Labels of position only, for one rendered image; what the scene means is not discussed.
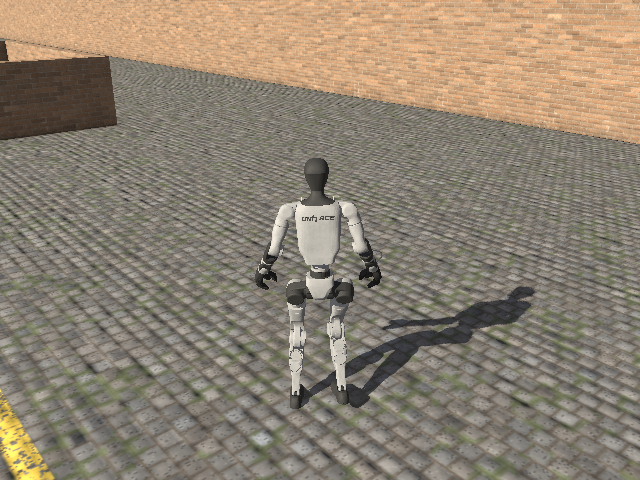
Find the robot right forearm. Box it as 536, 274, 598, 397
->
359, 238, 379, 273

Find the left robot hand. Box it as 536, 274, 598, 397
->
254, 268, 277, 290

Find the humanoid robot torso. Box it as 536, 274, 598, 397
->
295, 196, 342, 300

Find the robot left forearm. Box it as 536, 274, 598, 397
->
258, 241, 278, 275

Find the robot right upper arm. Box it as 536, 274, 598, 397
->
338, 200, 369, 254

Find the robot right foot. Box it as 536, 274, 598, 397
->
330, 380, 349, 405

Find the robot left upper arm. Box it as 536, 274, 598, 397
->
268, 202, 297, 257

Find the right robot hand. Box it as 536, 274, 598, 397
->
359, 267, 382, 288

